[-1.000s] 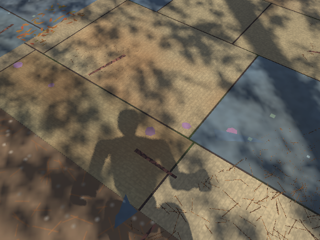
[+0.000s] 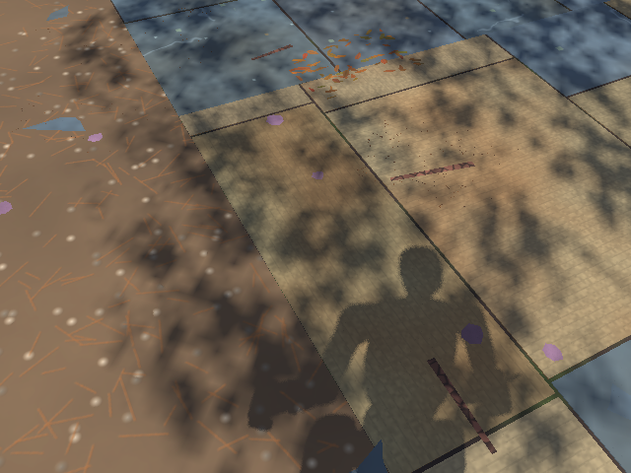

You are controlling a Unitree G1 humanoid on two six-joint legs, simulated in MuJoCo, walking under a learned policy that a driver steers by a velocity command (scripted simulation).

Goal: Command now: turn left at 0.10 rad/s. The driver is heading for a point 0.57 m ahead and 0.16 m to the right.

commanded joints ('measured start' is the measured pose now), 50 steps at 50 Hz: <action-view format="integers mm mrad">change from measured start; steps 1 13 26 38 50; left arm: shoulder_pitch -12 8 -97 162 311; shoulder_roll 116 108 87 123 126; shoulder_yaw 24 20 18 28 19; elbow -48 44 41 132 187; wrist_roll -4 -12 -55 -23 -30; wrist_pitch -17 -27 -66 -126 -91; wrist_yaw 2 19 19 -28 13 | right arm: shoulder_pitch -22 -9 114 0 -310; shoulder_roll -131 -120 -212 -157 -58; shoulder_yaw -29 -34 -73 -60 -23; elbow -48 28 146 96 -14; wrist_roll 0 14 38 59 49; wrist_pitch -27 -19 -55 -129 -121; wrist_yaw -1 -8 -17 2 47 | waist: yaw -13 -18 -91 9 54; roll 140 45 235 -40 -30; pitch -30 -64 141 74 98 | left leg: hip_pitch -41 51 25 -607 -426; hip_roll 127 81 320 120 68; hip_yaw -153 -94 -481 -54 80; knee -182 -110 -368 616 46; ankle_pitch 36 310 -460 -4 376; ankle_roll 45 42 245 47 -16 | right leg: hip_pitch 51 72 -315 315 244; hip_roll -19 -28 0 -248 -146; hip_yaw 16 13 24 426 73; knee -47 -64 317 -340 -407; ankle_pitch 69 160 -310 -154 341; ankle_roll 4 13 -81 -243 -209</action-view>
